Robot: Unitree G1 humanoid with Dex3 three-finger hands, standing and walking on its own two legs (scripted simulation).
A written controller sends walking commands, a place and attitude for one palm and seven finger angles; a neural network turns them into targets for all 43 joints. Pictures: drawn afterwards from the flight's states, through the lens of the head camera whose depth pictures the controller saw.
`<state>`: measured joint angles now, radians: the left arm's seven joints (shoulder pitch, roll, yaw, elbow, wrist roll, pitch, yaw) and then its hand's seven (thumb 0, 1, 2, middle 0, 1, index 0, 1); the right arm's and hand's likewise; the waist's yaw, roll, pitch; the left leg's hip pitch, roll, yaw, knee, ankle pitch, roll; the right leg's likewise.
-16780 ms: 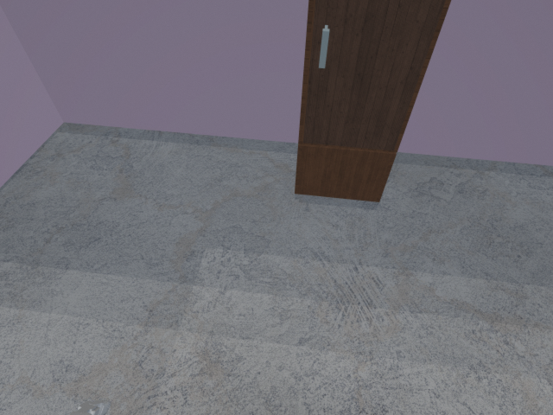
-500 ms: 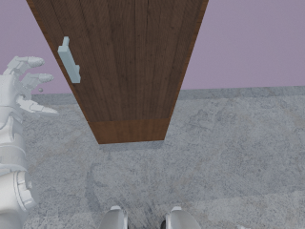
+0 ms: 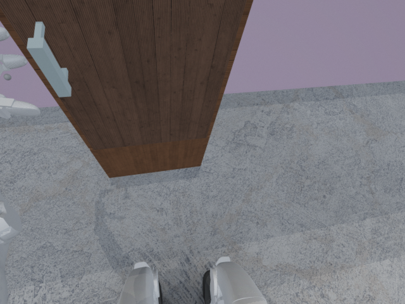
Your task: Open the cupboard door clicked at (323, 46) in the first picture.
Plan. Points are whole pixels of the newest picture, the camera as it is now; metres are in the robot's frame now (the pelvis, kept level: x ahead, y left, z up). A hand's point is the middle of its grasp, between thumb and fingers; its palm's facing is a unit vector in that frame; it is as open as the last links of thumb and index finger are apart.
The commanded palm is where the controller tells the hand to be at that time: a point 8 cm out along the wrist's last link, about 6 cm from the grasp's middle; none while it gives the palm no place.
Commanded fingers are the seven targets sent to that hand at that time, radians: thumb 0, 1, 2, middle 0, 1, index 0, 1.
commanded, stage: move the hooked fingers beside the handle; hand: left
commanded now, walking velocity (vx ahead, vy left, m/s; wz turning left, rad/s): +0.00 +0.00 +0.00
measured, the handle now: (52, 61) +0.55 +0.24 +0.07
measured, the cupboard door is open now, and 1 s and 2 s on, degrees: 0 0 0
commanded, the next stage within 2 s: slide the fingers in behind the handle in 0.76 s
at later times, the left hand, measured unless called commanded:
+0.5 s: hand (2, 87) +0.48 +0.30 +0.08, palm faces +0.08 -1.00 +0.02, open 14.0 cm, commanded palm +0.46 +0.33 +0.08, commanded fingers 0.00 -0.50 0.30 -0.30 -1.20 -0.30 -1.20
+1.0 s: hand (12, 83) +0.49 +0.29 +0.08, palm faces +0.08 -1.00 +0.00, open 14.0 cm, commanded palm +0.47 +0.32 +0.08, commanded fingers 0.00 -0.50 0.30 -0.30 -1.20 -0.30 -1.20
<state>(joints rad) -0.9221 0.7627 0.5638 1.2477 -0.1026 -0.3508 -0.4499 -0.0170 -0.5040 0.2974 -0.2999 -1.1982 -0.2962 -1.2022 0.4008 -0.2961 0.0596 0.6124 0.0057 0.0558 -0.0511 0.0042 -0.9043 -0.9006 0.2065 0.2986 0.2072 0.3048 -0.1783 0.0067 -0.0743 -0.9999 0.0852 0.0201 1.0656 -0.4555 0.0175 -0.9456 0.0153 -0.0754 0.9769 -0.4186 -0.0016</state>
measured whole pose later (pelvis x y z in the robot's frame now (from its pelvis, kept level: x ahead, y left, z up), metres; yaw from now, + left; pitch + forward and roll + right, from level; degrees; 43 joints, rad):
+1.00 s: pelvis +0.00 +0.00 +0.00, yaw +0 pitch +22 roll -4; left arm -0.88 0.72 0.54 1.20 -0.13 -0.35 -0.45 -0.02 -0.50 0.30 -0.30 -1.20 -0.30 -1.20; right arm 0.40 -0.29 0.06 0.61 0.01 0.08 -0.04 0.00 -0.90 -0.90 0.21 0.30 0.21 0.30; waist -0.16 0.01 -0.08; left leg -1.00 0.08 0.01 1.07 -0.47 0.02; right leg -0.94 0.02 -0.08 0.98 -0.43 0.00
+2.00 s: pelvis +0.01 +0.00 +0.00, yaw +1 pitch +21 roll -3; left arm -0.85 0.51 0.43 1.13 -0.12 -0.39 -0.26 -0.02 -0.50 0.30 -0.30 -1.20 -0.30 -1.21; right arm 0.39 -0.26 0.03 0.63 0.00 0.06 -0.01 0.00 -0.91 -0.90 0.21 0.30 0.21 0.30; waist -0.15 0.02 -0.10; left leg -0.95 0.07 0.02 1.05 -0.46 0.01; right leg -0.90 0.01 -0.07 0.98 -0.44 -0.01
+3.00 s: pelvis +0.01 -0.01 +0.00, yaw +1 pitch +21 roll -2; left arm -0.85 0.49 0.42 1.14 -0.11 -0.41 -0.21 -0.01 0.26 0.62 -0.35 -1.28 -0.34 -1.29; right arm 0.37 -0.27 0.03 0.64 0.00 0.05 -0.01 0.00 -0.91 -0.90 0.20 0.30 0.21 0.30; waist -0.15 0.03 -0.10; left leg -0.95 0.07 0.02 1.04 -0.46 0.00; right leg -0.91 0.01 -0.07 0.99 -0.44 -0.01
